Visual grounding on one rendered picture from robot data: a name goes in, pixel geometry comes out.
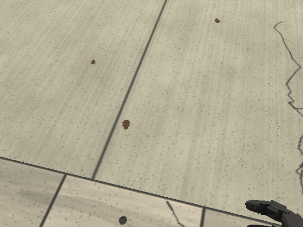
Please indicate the robot right hand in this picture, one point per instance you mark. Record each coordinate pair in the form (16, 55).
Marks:
(276, 211)

